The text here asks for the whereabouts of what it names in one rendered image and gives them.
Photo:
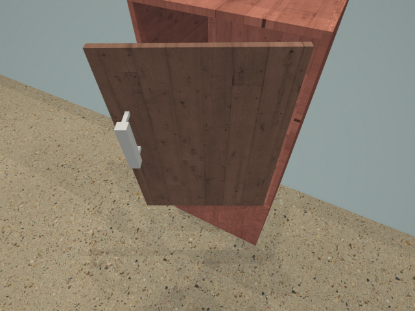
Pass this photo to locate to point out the cupboard door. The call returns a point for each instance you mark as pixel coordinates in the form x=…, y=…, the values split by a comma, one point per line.
x=211, y=118

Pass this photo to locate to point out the handle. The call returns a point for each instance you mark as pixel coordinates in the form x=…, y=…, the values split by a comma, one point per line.
x=127, y=142

